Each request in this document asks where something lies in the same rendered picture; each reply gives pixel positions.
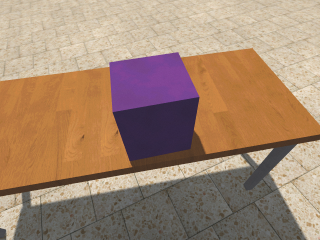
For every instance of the carton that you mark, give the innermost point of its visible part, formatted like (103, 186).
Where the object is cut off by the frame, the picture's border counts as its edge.
(154, 103)

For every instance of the table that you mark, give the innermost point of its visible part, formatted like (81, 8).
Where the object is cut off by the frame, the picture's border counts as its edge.
(59, 129)

